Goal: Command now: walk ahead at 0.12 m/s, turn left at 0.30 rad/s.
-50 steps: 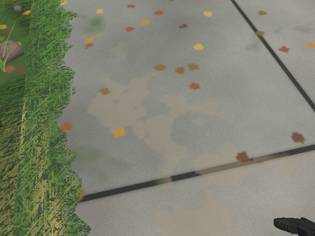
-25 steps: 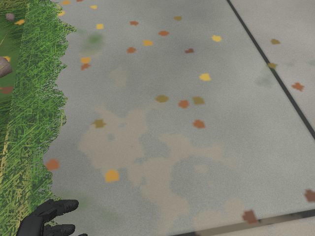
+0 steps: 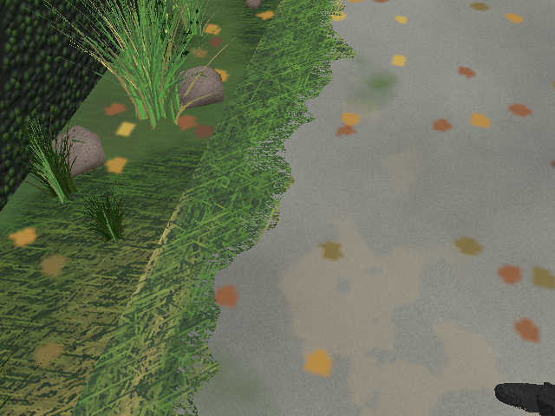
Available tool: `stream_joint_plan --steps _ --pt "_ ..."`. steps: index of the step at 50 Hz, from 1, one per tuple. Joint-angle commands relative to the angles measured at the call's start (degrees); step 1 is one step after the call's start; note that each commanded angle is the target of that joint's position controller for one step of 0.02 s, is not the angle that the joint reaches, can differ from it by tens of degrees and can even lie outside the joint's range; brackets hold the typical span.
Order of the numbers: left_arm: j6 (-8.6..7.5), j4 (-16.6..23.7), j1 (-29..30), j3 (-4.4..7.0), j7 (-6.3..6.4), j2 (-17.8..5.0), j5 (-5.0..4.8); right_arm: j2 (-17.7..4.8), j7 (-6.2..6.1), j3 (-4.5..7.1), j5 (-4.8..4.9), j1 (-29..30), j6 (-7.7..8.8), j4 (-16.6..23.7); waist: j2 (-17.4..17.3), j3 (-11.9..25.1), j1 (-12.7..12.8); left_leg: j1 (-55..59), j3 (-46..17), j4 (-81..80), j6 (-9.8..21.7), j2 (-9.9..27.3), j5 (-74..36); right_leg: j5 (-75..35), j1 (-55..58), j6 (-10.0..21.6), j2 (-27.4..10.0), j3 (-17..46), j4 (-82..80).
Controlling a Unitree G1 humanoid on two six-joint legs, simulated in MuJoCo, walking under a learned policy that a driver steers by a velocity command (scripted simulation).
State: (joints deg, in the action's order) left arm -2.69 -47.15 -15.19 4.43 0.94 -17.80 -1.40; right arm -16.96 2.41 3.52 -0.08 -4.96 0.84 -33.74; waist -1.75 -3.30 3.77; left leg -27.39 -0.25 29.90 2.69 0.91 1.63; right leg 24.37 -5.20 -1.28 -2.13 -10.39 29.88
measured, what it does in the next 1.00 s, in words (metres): walks ahead, turning right: right foot, then left foot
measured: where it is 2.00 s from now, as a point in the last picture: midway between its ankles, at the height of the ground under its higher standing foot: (408, 260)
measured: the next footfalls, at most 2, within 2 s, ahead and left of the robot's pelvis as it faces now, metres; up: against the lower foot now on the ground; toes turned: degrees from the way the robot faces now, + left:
right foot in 0.36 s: +0.09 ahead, -0.12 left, +0.00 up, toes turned -3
left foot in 0.74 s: +0.32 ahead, +0.11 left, +0.00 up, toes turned -15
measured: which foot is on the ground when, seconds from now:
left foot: down 0.00-0.38, up 0.40-0.72, down 0.74-1.00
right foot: down 0.00-0.00, up 0.02-0.34, down 0.36-0.74, up 0.76-1.00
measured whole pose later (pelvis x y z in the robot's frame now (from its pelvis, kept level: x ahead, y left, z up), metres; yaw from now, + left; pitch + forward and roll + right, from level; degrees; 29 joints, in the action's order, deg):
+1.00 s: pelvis +0.30 -0.01 +0.02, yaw -22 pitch +2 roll +2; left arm -1.9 -40.2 -11.5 4.5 -0.3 -18.2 -1.4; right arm -15.0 0.3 4.2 -0.2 -17.6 5.4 -48.6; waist 3.1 -0.5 -3.3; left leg -3.4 6.7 15.2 0.5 -1.2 13.5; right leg 11.5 -38.0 0.0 -5.5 3.2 57.1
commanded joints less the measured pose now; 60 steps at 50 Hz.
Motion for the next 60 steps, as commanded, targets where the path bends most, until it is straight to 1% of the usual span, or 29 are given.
stream_joint_plan --steps 1,2,3,4,7,12,15,17,18,19,20,21,22,24,26,29,32,34,36,37,38,39,40,43,44,51,56,58,60 --pt "-1.13 5.0 -5.9 -1.37 -0.94 -2.1 3.18 -15.3 -2.1 3.69 -1.9 -10.8 0.13 3.0 -15.2 22.9 -3.4 42.6 -30.5 0.2 20.3 23.9 -50.9 18.4 -27.4 -1.7 2.7 5.8 40.0" --pt "-0.56 2.9 -4.0 -0.48 -1.51 -6.9 1.68 -9.1 -1.77 2.15 -1.2 -11.7 0.05 3.1 -6.3 29.6 -7.4 39.2 -29.2 -2.3 20.4 22.3 -40.4 16.5 -25.4 -1.9 0.3 15.3 42.8" --pt "0.24 4.2 0.4 -0.11 -1.58 -7.9 -0.08 -7.3 -1.32 1.42 -0.69 -8.6 0.24 2.7 -4.7 22.1 -7.0 34.9 -22.5 -3.5 17.5 18.6 -33.7 13.7 -28.9 -1.7 -1.4 14.4 42.1" --pt "0.98 4.1 2.1 -0.39 -0.98 -6.6 0.23 -6.1 -1.17 1.07 0.03 -6.3 0.23 1.7 -1.7 17.1 -5.8 29.3 -19.2 -5.1 14.2 15.5 -25.3 11.0 -29.8 -1.8 -2.7 13.8 37.9" --pt "3.41 2.8 0.3 -0.25 0.45 -5.9 1.16 -7.5 -1.47 1.34 -0.99 -0.7 -0.24 1.2 -4.0 10.8 -1.9 11.5 -13.5 -10.9 11.6 11.2 -13.3 3.5 -19.1 -3.1 -2.0 12.1 29.3" --pt "3.91 1.0 -0.2 -1.44 0.58 -2.6 1.42 -3.7 -2.24 0.27 -1.65 0.0 0.2 -1.9 -5.5 12.5 -2.7 8.1 -9.8 -14.0 10.2 10.0 8.4 -6.4 -9.2 -2.4 -2.3 11.4 13.7" --pt "3.55 1.2 0.1 -0.89 0.02 -4.4 1.71 -8.1 -2.58 1.61 -0.56 -0.5 -0.21 -3.6 -7.6 8.4 -2.3 3.9 -11.4 -16.9 7.2 10.0 34.9 -6.6 -6.4 0.6 1.1 6.6 9.8" --pt "3.1 0.3 -1.7 -0.86 -0.15 -4.1 1.66 -7.2 -2.92 1.54 0.35 0.2 -0.02 -4.1 -5.9 5.3 -1.0 2.7 -11.1 -15.6 4.9 9.8 39.1 -3.0 -5.6 4.0 1.0 6.7 5.1" --pt "2.83 -0.6 -3.7 -0.85 -0.1 -4.2 1.58 -5.5 -3.07 1.2 0.79 1.4 0.29 -3.9 -2.4 2.9 -0.1 1.6 -8.5 -10.7 3.0 7.9 37.7 0.2 -5.5 6.8 -0.9 10.5 -0.9" --pt "2.28 -1.6 -7.5 -0.72 0.15 -5.7 1.63 -2.3 -3.1 0.59 0.76 2.2 0.74 -3.2 6.7 2.2 0.0 -3.1 -2.5 4.1 0.1 3.2 33.1 8.6 -3.3 10.7 -8.6 23.2 -10.1" --pt "1.79 -2.2 -9.4 1.72 -0.1 -13.7 1.14 -2.2 -2.93 0.71 1.92 5.0 1.95 -0.9 19.0 -3.8 1.0 -14.5 4.4 14.6 -2.2 -5.7 27.9 23.7 -3.3 18.2 -17.1 45.3 -22.4" --pt "0.53 -0.8 -6.8 1.18 0.06 -11.9 2.36 -5.6 -2.98 1.77 2.41 6.9 3.24 -0.7 15.8 -6.7 1.0 -18.5 -2.0 22.0 -1.6 -2.4 26.3 21.2 -3.5 18.6 -19.1 49.9 -25.5" --pt "-0.49 -0.3 -4.6 0.58 0.33 -9.3 2.43 -6.5 -2.64 2.35 2.4 4.9 3.97 -1.5 14.0 -6.0 -1.3 -19.6 -3.9 23.3 -1.2 -0.6 20.9 14.3 -1.8 16.4 -17.5 45.3 -23.7" --pt "-1.03 0.1 -4.6 0.28 0.29 -6.8 0.59 -5.1 -2.15 2.29 0.39 4.1 4.57 -2.9 9.4 -2.4 -1.3 -18.7 -3.3 21.0 -1.9 0.2 14.9 4.0 2.5 13.5 -13.6 37.4 -21.5" --pt "-0.83 -0.1 -6.2 -0.04 0.67 -5.1 0.36 -2.4 -1.44 1.73 0.11 5.8 5.02 -2.9 8.8 0.0 -0.8 -12.9 -1.8 15.2 -3.2 -0.6 9.0 -5.1 2.2 11.9 -9.9 30.5 -20.5" --pt "-0.33 0.2 -8.3 0.82 1.1 -6.9 0.37 -0.6 -0.82 1.07 0.82 9.0 5.16 -2.3 9.6 0.9 0.6 -5.5 -0.5 5.7 -4.7 -2.5 5.9 -9.8 -0.6 11.7 -7.6 26.7 -19.0" --pt "0.15 0.7 -9.7 1.65 1.03 -8.6 -0.15 -2.0 -0.57 1.15 1.65 10.0 5.33 -1.7 10.6 0.9 0.9 1.2 -0.7 -0.5 -5.3 -2.9 6.5 -7.8 -3.8 12.0 -8.3 28.8 -17.2" --pt "0.37 1.4 -8.7 1.97 0.92 -9.2 -0.41 -3.8 -0.74 1.69 2.11 7.4 5.63 -2.2 11.4 1.3 -0.9 7.2 -1.4 -3.2 -4.6 -2.5 5.8 -7.2 -5.7 11.2 -9.1 31.3 -15.7" --pt "0.47 2.4 -7.1 1.41 0.79 -6.9 -0.18 -6.1 -1.48 2.75 1.93 -0.4 5.86 -4.6 10.5 4.1 -4.9 18.9 -1.2 -6.4 -2.7 -1.5 6.0 -9.5 -9.5 8.8 -6.3 30.6 -9.4" --pt "0.28 3.5 -5.6 0.5 0.59 -3.9 0.4 -8.7 -2.1 3.64 1.28 -8.5 6.07 -6.1 7.2 9.2 -8.8 30.8 -6.7 -6.5 -0.1 4.5 8.5 -9.3 -15.3 6.6 -2.7 27.1 2.5" --pt "-0.56 6.4 -7.5 -0.96 0.66 1.3 0.17 -14.9 -2.47 5.04 -0.18 -15.7 5.51 -7.3 -9.3 17.3 -9.7 47.5 -27.0 -10.5 6.6 18.4 19.7 1.8 -31.2 2.8 4.5 18.2 22.6" --pt "-1.25 7.1 -9.5 -0.38 0.73 -1.8 -1.0 -13.4 -1.96 4.61 -0.53 -16.4 5.22 -8.3 -16.0 16.7 -8.4 45.5 -42.3 -16.0 11.1 23.9 32.0 8.8 -39.4 2.2 2.8 18.7 35.2" --pt "-1.21 6.6 -7.1 0.83 0.57 -6.2 -1.46 -8.6 -1.91 3.16 -0.08 -12.9 5.35 -7.6 -9.9 9.5 -8.0 39.8 -36.3 -16.7 10.0 22.1 32.8 4.4 -42.2 2.7 -0.4 19.7 40.4" --pt "-0.44 6.7 -2.1 1.13 -0.06 -4.6 -0.25 -2.9 -2.06 1.45 -0.36 -7.2 5.09 -8.1 -4.0 1.6 -5.8 27.8 -16.0 -18.8 5.9 14.2 12.4 -6.2 -38.8 2.7 -4.3 18.1 37.7" --pt "-0.16 7.5 -1.9 0.89 -0.49 -3.3 -0.47 -3.6 -2.17 1.58 -0.52 -6.9 5.19 -8.6 -6.0 1.3 -5.0 25.8 -13.0 -19.7 6.1 14.2 8.7 -8.0 -37.5 2.5 -5.1 17.5 36.7" --pt "-0.27 12.3 7.3 -1.14 -2.29 0.5 0.33 -6.8 -2.16 2.38 0.36 -9.0 5.44 -11.7 -1.6 -0.5 -6.0 22.4 0.5 -22.7 7.7 12.6 -5.3 -20.6 -34.3 1.5 -4.1 13.8 16.5" --pt "-0.69 15.7 15.0 -1.27 -3.64 -0.9 0.28 -9.7 -2.14 2.83 2.04 -13.8 4.33 -14.9 -1.3 -1.9 -7.0 27.8 2.9 -21.2 6.5 15.1 -10.2 -21.1 -30.0 4.4 -1.6 10.3 5.2" --pt "-0.63 15.8 12.9 -0.25 -3.73 -3.1 0.65 -11.2 -2.33 3.03 2.21 -14.1 3.58 -15.7 -3.0 1.0 -4.3 30.8 4.4 -14.8 5.2 15.4 -26.3 -17.1 -23.3 6.5 1.3 7.9 3.1" --pt "-0.12 11.4 -2.1 2.48 -2.95 -7.7 0.71 -10.5 -2.85 2.26 1.82 -14.1 2.97 -15.9 -2.7 10.1 3.9 23.9 8.4 4.5 2.1 11.8 -34.2 -20.1 0.3 9.4 4.4 6.4 0.5"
